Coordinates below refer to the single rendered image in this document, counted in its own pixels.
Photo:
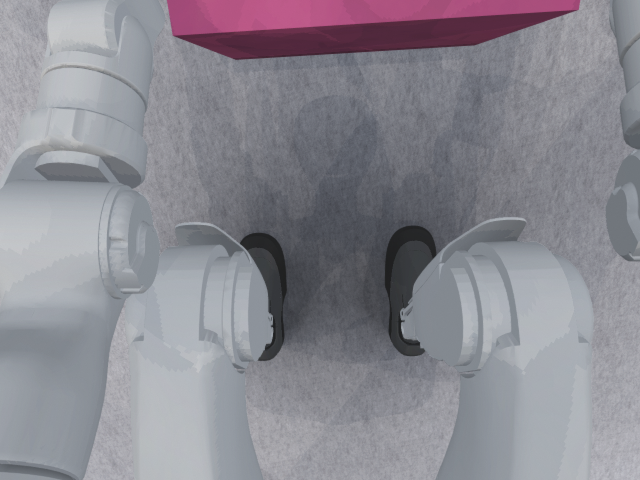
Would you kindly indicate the robot left shin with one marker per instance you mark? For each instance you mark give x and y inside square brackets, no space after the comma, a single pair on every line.
[193,233]

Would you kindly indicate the robot right upper arm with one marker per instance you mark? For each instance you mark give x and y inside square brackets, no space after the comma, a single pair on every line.
[623,209]

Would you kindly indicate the carton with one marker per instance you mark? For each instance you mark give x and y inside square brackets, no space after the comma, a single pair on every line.
[253,29]

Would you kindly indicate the right robot thigh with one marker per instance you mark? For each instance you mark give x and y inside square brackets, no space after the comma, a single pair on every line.
[504,310]

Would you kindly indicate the left robot forearm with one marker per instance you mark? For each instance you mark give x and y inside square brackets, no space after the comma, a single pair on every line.
[94,91]

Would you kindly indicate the right robot forearm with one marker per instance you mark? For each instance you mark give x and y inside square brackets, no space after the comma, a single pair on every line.
[624,18]

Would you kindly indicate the robot left upper arm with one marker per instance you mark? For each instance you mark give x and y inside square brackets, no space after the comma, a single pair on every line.
[71,253]

